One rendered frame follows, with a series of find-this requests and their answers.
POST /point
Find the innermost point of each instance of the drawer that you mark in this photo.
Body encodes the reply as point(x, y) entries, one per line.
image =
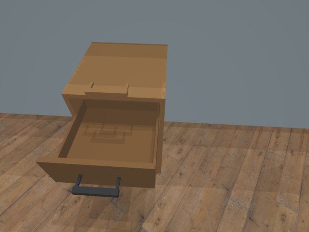
point(108, 139)

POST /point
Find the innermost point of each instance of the cabinet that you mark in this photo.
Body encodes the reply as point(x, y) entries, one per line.
point(139, 68)

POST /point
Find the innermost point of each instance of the handle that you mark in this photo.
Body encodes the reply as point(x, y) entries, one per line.
point(103, 92)
point(94, 191)

